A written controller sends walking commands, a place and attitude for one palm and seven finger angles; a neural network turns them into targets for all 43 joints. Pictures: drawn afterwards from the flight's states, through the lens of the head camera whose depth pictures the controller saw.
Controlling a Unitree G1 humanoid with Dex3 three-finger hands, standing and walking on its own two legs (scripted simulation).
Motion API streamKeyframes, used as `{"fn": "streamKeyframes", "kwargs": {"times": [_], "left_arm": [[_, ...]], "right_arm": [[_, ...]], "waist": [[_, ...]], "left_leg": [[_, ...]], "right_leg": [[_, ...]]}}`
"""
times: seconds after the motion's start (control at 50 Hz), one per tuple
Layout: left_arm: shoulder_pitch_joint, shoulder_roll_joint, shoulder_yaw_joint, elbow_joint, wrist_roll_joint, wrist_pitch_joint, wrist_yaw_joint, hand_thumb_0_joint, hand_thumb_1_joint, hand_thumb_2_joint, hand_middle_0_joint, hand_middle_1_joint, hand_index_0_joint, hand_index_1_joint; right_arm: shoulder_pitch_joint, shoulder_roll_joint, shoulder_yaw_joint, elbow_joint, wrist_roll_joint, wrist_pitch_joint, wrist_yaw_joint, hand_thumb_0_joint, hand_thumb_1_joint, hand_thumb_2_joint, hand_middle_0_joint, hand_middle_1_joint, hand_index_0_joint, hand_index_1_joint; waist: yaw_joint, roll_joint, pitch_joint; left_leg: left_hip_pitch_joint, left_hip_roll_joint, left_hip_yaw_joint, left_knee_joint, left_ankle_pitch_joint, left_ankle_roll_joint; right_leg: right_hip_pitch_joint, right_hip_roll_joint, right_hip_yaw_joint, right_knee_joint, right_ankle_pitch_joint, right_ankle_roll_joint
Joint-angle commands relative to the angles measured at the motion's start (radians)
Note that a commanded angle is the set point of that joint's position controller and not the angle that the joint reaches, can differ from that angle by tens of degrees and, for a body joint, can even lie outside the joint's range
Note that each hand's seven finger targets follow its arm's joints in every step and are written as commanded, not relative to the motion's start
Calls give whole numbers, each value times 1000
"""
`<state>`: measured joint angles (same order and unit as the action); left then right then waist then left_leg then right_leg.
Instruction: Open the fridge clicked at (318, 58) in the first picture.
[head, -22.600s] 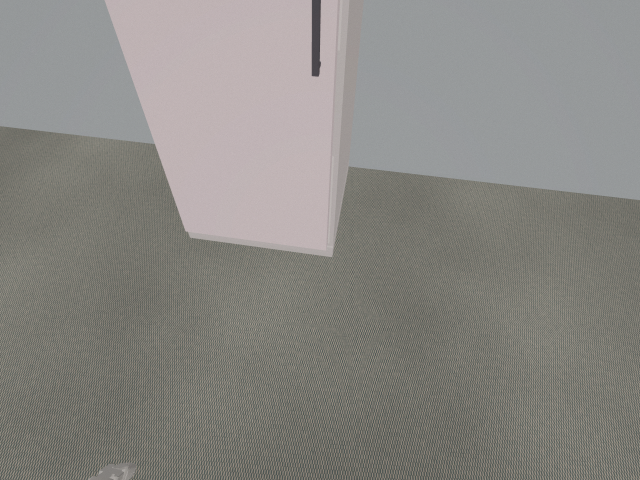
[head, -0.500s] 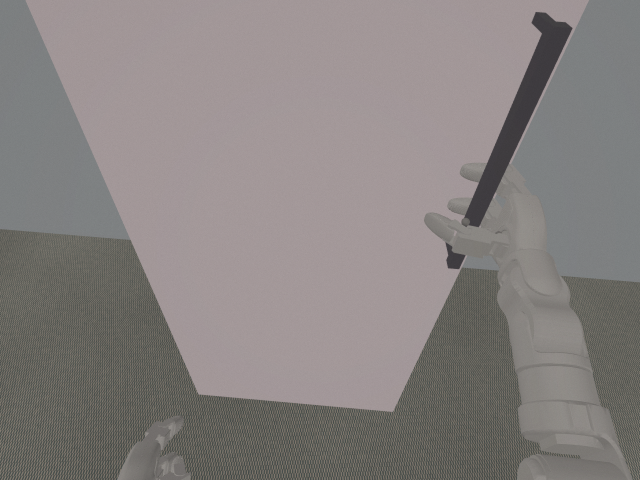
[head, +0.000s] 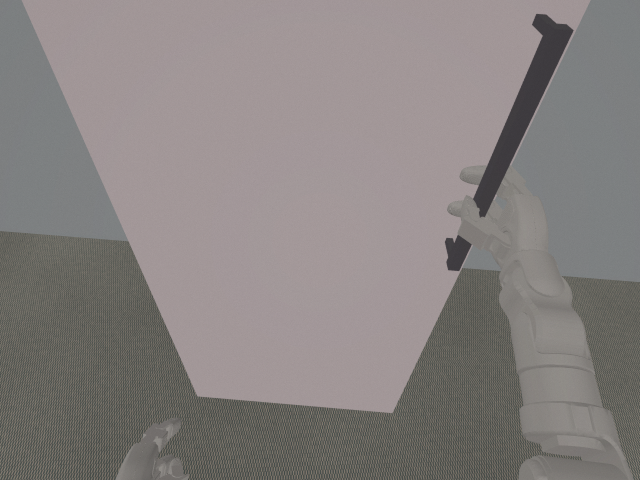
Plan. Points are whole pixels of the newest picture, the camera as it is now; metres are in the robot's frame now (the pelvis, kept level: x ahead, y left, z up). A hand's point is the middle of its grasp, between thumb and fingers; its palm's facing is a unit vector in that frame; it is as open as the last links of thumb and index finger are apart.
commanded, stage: grip the handle and tug to test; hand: right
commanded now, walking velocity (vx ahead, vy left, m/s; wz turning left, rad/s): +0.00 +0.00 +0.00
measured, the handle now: (489, 168) +0.44 -0.18 +0.21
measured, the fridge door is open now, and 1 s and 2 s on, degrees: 0 2 32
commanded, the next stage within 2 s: pull the door a little, standing still in 0.48 s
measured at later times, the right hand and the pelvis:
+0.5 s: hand (466, 224) +0.38 -0.15 +0.16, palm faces +0.05 +1.00 +0.00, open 5.7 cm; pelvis +0.01 +0.00 +0.00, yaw +2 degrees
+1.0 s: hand (468, 234) +0.37 -0.15 +0.16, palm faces +0.04 +1.00 -0.01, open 5.8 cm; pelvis +0.04 +0.00 +0.00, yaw +3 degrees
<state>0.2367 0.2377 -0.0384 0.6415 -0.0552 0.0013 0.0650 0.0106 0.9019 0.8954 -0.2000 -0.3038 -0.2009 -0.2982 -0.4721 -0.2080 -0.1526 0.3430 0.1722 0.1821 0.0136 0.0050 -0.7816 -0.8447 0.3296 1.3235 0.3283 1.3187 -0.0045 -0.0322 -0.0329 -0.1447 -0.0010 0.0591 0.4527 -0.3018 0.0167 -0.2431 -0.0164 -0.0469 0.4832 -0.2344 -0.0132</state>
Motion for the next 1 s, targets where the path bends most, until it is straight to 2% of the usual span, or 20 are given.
{"fn": "streamKeyframes", "kwargs": {"times": [0.0, 0.06, 0.08, 0.14, 0.18, 0.26, 0.3, 0.44, 0.48, 0.52, 0.56, 0.58, 0.62, 0.68, 0.7, 0.74, 0.86, 0.88, 0.92, 0.98], "left_arm": [[-102, 122, 45, -139, -4, -48, 12, 0, 900, 900, -200, -300, -200, -300], [-99, 118, 45, -138, -3, -50, 13, 0, 900, 900, -200, -300, -200, -300], [-97, 124, 48, -142, -1, -50, 12, 0, 900, 900, -200, -300, -200, -300], [-109, 119, 45, -152, -2, -52, 7, 0, 900, 900, -200, -300, -200, -300], [-112, 124, 47, -160, -1, -50, 3, 0, 900, 900, -200, -300, -200, -300], [-125, 116, 44, -175, -5, -50, 2, 0, 900, 900, -200, -300, -200, -300], [-124, 123, 45, -179, -4, -47, 1, 0, 900, 900, -200, -300, -200, -300], [-144, 112, 47, -213, -1, -46, -13, 0, 900, 900, -200, -300, -200, -300], [-143, 120, 46, -212, 0, -40, -14, 0, 900, 900, -200, -300, -200, -300], [-148, 115, 46, -216, 0, -36, -11, 0, 900, 900, -200, -300, -200, -300], [-146, 113, 47, -218, 2, -34, -13, 0, 900, 900, -200, -300, -200, -300], [-141, 123, 49, -204, 2, -29, -8, 0, 900, 900, -200, -300, -200, -300], [-137, 121, 45, -190, 2, -21, 2, 0, 900, 900, -200, -300, -200, -300], [-135, 121, 49, -197, 7, -19, 2, 0, 900, 900, -200, -300, -200, -300], [-143, 114, 46, -202, 5, -17, 1, 0, 900, 900, -200, -300, -200, -300], [-148, 111, 45, -211, 7, -15, -3, 0, 900, 900, -200, -300, -200, -300], [-167, 101, 39, -246, 8, -3, -18, 0, 900, 900, -200, -300, -200, -300], [-166, 105, 41, -254, 9, -2, -21, 0, 900, 900, -200, -300, -200, -300], [-177, 96, 37, -270, 9, -2, -27, 0, 900, 900, -200, -300, -200, -300], [-182, 92, 35, -289, 9, -2, -36, 0, 900, 900, -200, -300, -200, -300]], "right_arm": [[-463, -108, 8, -242, 19, -72, 39, 0, -900, -900, 450, 1400, 450, 1400], [-479, -84, 23, -247, 21, -71, 39, 0, -900, -900, 450, 1400, 450, 1400], [-440, -114, -4, -244, 22, -74, 39, 0, -900, -900, 450, 1400, 450, 1400], [-410, -110, -7, -271, 28, -78, 50, 0, -900, -900, 450, 1400, 450, 1400], [-331, -138, -36, -272, 32, -80, 53, 0, -900, -900, 450, 1400, 450, 1400], [-301, -112, -20, -314, 40, -67, 63, 0, -900, -900, 450, 1400, 450, 1400], [-272, -150, -57, -325, 44, -62, 59, 0, -900, -900, 450, 1400, 450, 1400], [-110, -111, -31, -500, 46, -31, 63, 0, -900, -900, 450, 1400, 450, 1400], [-45, -136, -52, -496, 48, -16, 62, 0, -900, -900, 450, 1400, 450, 1400], [-80, -107, -21, -535, 46, 1, 64, 0, -900, -900, 450, 1400, 450, 1400], [-47, -117, -36, -574, 42, 16, 56, 0, -900, -900, 450, 1400, 450, 1400], [-78, -171, -75, -532, 39, 23, 50, 0, -900, -900, 450, 1400, 450, 1400], [-202, -164, -63, -506, 34, 34, 47, 0, -900, -900, 450, 1400, 450, 1400], [-96, -158, -77, -505, 38, 48, 47, 0, -900, -900, 450, 1400, 450, 1400], [-82, -149, -69, -525, 37, 50, 49, 0, -900, -900, 450, 1400, 450, 1400], [-39, -141, -66, -561, 42, 52, 53, 0, -900, -900, 450, 1400, 450, 1400], [141, -137, -66, -690, 46, 53, 70, 0, -900, -900, 450, 1400, 450, 1400], [195, -145, -73, -703, 49, 52, 72, 0, -900, -900, 450, 1400, 450, 1400], [265, -133, -68, -782, 53, 57, 76, 0, -900, -900, 450, 1400, 450, 1400], [440, -125, -70, -883, 59, 68, 77, 0, -900, -900, 450, 1400, 450, 1400]], "waist": [[21, 33, -269], [25, 16, -281], [13, 47, -293], [4, 24, -300], [-12, 46, -304], [-10, 20, -279], [-17, 53, -281], [-34, 6, -321], [-40, 39, -299], [-26, 24, -289], [-33, 4, -310], [-28, 36, -295], [-6, 5, -272], [-27, 41, -305], [-30, 8, -319], [-34, 23, -331], [-52, 7, -324], [-59, 40, -319], [-62, 9, -316], [-72, 16, -300]], "left_leg": [[-47, -23, -11, -46, 381, 7], [-56, -24, -11, -46, 381, 8], [-36, -24, -11, -47, 393, 7], [-17, -20, -13, -40, 421, 8], [5, -21, -13, -39, 437, 7], [-5, -21, -12, -38, 438, 6], [15, -20, -14, -42, 442, 5], [50, -18, -11, -17, 551, 6], [64, -19, -9, -17, 571, 5], [46, -18, -10, -17, 582, 1], [50, -19, -8, -9, 596, 3], [48, -21, -13, -18, 600, 2], [25, -21, -14, -23, 575, 4], [52, -19, -10, -14, 620, 3], [57, -14, -12, -9, 634, 4], [71, -13, -10, -4, 664, 2], [100, -7, -10, 6, 716, -1], [110, -8, -8, 7, 722, -2], [114, -4, -10, 9, 739, -5], [116, -4, -4, 11, 745, -7]], "right_leg": [[225, 7, 48, -19, 303, -27], [240, 10, 50, -16, 308, -27], [232, 8, 47, -13, 318, -29], [228, 11, 42, -18, 328, -28], [218, 10, 38, -18, 340, -30], [219, 8, 33, -22, 336, -27], [201, 7, 31, -28, 329, -29], [248, 1, 23, -17, 455, -24], [226, -4, 20, -16, 465, -24], [235, -2, 19, -14, 469, -26], [255, -5, 22, -7, 517, -22], [245, -3, 17, -5, 498, -24], [239, 2, 20, -10, 472, -23], [252, 1, 21, 1, 526, -24], [258, 2, 21, -1, 545, -24], [262, 2, 22, 1, 564, -23], [255, -7, 18, -5, 622, -23], [244, -11, 19, -3, 628, -25], [238, -11, 14, -10, 626, -25], [226, -16, 12, -8, 635, -24]]}}
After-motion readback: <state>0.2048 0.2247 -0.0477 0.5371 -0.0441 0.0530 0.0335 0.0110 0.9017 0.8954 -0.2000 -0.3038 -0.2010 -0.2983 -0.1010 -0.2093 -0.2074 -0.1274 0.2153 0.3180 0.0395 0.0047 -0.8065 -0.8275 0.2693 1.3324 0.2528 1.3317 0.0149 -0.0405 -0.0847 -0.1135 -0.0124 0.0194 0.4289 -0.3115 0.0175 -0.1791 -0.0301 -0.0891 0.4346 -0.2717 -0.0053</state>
